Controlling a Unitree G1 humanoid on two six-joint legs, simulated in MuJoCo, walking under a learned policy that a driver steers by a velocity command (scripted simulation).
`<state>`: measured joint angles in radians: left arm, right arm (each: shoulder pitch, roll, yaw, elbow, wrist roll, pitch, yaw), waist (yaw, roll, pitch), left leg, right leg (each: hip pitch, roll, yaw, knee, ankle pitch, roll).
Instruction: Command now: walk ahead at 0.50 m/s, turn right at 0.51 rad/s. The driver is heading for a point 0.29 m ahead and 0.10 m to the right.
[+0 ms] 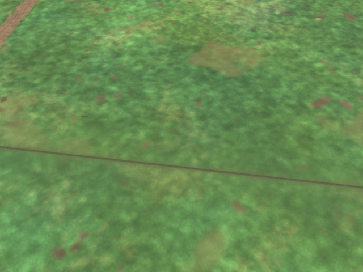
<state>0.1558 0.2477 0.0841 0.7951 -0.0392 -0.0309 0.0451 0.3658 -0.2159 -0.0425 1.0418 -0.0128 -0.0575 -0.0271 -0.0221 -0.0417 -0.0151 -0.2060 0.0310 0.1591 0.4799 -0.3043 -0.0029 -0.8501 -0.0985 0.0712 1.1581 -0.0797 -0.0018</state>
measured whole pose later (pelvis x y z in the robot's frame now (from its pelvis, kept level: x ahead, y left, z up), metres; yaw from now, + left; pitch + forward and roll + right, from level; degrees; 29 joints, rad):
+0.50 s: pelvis +0.21 -0.09 +0.01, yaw -10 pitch +3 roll +0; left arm 0.18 0.18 0.06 0.86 0.01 -0.03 0.02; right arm 0.07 -0.24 -0.07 0.91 0.01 -0.01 -0.05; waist 0.01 0.04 0.03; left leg -0.58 0.08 -0.06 0.80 -0.22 -0.03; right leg -0.33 0.08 -0.01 0.40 -0.12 -0.08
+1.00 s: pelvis +0.27 -0.06 +0.01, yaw -10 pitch -1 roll +0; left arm 0.13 0.21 0.07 1.00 -0.01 0.01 0.04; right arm 0.09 -0.20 -0.06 1.05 0.01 -0.01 -0.05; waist 0.00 0.00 0.06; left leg -0.20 0.00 -0.01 0.45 -0.22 0.00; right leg -0.17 0.03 0.01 0.45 -0.25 -0.03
